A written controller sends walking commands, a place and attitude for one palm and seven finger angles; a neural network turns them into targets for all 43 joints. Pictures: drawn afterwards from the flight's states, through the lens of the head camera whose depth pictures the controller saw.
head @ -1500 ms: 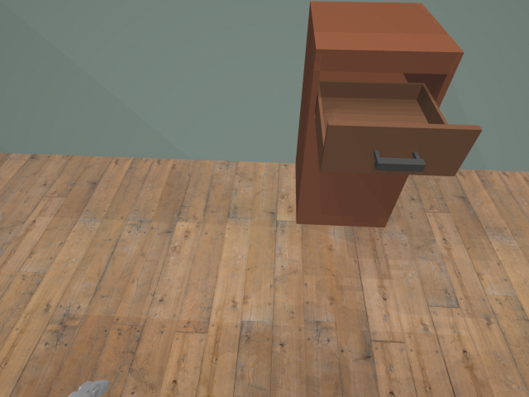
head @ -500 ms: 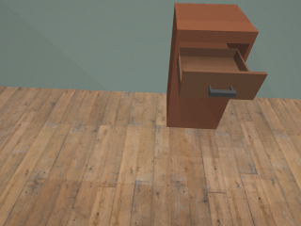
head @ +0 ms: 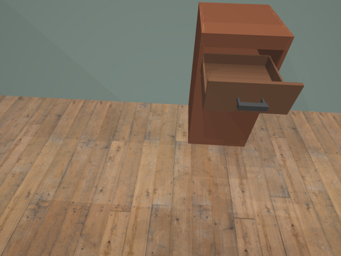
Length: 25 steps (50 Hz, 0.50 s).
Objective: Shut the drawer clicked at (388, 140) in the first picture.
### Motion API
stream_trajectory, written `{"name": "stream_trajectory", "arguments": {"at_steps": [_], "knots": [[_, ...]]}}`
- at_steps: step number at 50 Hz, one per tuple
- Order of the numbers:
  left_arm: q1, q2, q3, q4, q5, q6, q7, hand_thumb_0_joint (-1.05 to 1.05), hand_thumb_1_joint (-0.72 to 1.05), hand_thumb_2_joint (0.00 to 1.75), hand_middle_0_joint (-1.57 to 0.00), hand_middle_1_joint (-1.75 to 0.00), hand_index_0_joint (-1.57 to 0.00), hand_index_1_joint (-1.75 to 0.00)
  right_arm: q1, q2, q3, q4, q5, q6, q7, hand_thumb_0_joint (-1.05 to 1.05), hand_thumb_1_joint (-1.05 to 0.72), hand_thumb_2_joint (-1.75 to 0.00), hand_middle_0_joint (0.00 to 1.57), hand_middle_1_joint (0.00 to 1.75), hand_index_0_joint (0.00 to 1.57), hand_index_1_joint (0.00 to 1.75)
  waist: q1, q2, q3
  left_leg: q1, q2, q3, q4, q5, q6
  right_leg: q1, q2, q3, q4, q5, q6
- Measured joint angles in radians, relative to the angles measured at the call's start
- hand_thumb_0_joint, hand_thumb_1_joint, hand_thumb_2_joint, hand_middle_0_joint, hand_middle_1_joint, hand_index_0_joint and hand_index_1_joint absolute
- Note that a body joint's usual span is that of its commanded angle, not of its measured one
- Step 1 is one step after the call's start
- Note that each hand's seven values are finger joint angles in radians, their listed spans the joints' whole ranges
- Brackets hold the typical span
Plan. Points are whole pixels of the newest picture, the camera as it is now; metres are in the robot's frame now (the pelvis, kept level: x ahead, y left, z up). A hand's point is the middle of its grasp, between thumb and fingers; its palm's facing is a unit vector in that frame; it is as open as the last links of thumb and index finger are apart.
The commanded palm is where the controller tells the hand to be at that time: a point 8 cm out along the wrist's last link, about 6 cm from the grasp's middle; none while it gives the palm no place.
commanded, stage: walk to a spot facing it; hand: left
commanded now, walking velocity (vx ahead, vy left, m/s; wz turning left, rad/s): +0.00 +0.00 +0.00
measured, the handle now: (251, 103) +0.72 -0.29 -0.09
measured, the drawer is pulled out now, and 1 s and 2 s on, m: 0.28 0.28 0.28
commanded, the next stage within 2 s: none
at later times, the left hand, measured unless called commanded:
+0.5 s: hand out of the picture +0.05 +0.17 -0.18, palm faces -0.15 -0.94 -0.29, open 7.4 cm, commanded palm none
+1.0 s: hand out of the picture +0.09 +0.16 -0.16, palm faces -0.35 -0.90 -0.27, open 7.4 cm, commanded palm none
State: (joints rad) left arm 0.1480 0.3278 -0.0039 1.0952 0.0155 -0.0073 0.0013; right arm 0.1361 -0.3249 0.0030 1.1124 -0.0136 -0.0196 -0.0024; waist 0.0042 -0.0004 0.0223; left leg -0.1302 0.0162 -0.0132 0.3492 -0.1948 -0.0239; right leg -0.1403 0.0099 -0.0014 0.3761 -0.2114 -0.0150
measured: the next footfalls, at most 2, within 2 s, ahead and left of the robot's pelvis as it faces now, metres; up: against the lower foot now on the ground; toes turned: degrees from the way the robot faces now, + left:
left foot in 1.10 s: +0.07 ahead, +0.10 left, +0.00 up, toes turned -35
right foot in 1.56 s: -0.09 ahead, -0.10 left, +0.00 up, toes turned -55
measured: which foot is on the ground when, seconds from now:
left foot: down 0.00-0.46, up 0.48-1.00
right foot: down 0.00-1.00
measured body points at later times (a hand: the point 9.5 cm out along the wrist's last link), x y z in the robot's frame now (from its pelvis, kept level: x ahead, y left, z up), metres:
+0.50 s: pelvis -0.02 -0.03 -0.03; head +0.01 -0.06 +0.42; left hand +0.06 +0.22 -0.16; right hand +0.00 -0.28 -0.19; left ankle -0.01 +0.13 -0.73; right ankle -0.02 -0.09 -0.75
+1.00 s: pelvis -0.02 -0.01 +0.00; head +0.00 -0.04 +0.45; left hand +0.11 +0.21 -0.14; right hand -0.01 -0.30 -0.14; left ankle +0.04 +0.14 -0.70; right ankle -0.02 -0.09 -0.75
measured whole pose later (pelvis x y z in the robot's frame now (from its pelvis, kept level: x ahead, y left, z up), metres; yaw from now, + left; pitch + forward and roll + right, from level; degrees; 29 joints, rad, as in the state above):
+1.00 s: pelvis -0.02 -0.01 +0.00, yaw -27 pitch +2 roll +2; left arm 0.30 0.21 0.07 0.92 0.03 0.04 0.00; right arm 0.10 -0.23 -0.06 0.90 -0.01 0.04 -0.03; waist 0.07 -0.01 0.03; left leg -0.40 0.00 -0.07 0.82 -0.38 -0.06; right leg -0.30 0.15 0.23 0.42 -0.13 -0.07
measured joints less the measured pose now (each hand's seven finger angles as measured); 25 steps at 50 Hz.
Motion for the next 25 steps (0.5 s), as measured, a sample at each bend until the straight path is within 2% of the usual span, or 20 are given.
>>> {"name": "stream_trajectory", "arguments": {"at_steps": [7, 16, 20, 22, 23, 24, 25], "knots": [[0.004, -0.001, 0.005, -0.007, 0.001, 0.007, 0.000, 0.00, 0.90, 0.89, -0.20, -0.30, -0.21, -0.30, -0.006, 0.003, -0.003, -0.007, -0.001, 0.001, -0.004, 0.01, -0.90, -0.89, 0.21, 0.30, 0.20, 0.30, 0.010, 0.003, 0.003, -0.001, 0.003, 0.013, 0.007, -0.006, 0.000, -0.007, 0.003, 0.013, 0.008, -0.001, 0.001], [0.052, -0.040, 0.027, -0.070, 0.005, 0.056, -0.003, 0.00, 0.90, 0.89, -0.20, -0.30, -0.20, -0.30, 0.011, 0.069, -0.022, -0.096, -0.003, 0.023, -0.018, 0.00, -0.90, -0.89, 0.20, 0.30, 0.20, 0.30, 0.016, -0.017, 0.028, -0.061, 0.022, 0.099, 0.126, -0.072, -0.002, -0.129, 0.027, 0.094, 0.186, -0.059, 0.000], [0.070, -0.068, 0.039, -0.103, 0.006, 0.069, -0.012, 0.00, 0.91, 0.89, -0.20, -0.30, -0.20, -0.30, 0.026, 0.095, -0.033, -0.120, -0.007, 0.028, -0.015, 0.00, -0.90, -0.89, 0.21, 0.30, 0.20, 0.30, 0.027, -0.021, 0.060, -0.068, 0.039, 0.153, 0.183, -0.105, -0.011, -0.197, 0.005, 0.034, 0.360, -0.188, 0.018], [0.086, -0.085, 0.043, -0.119, 0.008, 0.066, -0.018, 0.00, 0.91, 0.89, -0.20, -0.30, -0.20, -0.30, 0.035, 0.097, -0.039, -0.127, -0.009, 0.034, -0.013, 0.00, -0.90, -0.89, 0.21, 0.30, 0.20, 0.30, 0.031, -0.004, 0.066, -0.081, 0.062, 0.172, 0.234, -0.134, -0.025, -0.183, -0.005, -0.001, 0.340, -0.170, 0.020], [0.092, -0.097, 0.045, -0.124, 0.010, 0.060, -0.019, 0.00, 0.91, 0.89, -0.20, -0.30, -0.20, -0.30, 0.039, 0.093, -0.044, -0.129, -0.007, 0.039, -0.012, 0.00, -0.90, -0.89, 0.21, 0.30, 0.20, 0.30, 0.030, 0.019, 0.070, -0.102, 0.087, 0.168, 0.284, -0.156, -0.028, -0.178, 0.012, -0.017, 0.327, -0.145, -0.012], [0.096, -0.107, 0.045, -0.130, 0.014, 0.051, -0.017, 0.00, 0.91, 0.89, -0.20, -0.30, -0.20, -0.30, 0.040, 0.091, -0.050, -0.130, -0.005, 0.048, -0.012, 0.00, -0.90, -0.89, 0.21, 0.30, 0.20, 0.30, 0.024, 0.034, 0.070, -0.143, 0.092, 0.143, 0.371, -0.216, -0.030, -0.186, 0.024, -0.025, 0.333, -0.141, -0.041], [0.100, -0.115, 0.043, -0.135, 0.013, 0.045, -0.013, 0.00, 0.91, 0.89, -0.20, -0.30, -0.20, -0.30, 0.042, 0.091, -0.054, -0.131, -0.004, 0.057, -0.013, 0.01, -0.90, -0.89, 0.21, 0.30, 0.20, 0.30, 0.021, 0.038, 0.072, -0.187, 0.078, 0.107, 0.472, -0.269, -0.030, -0.189, 0.028, -0.029, 0.333, -0.141, -0.061]]}}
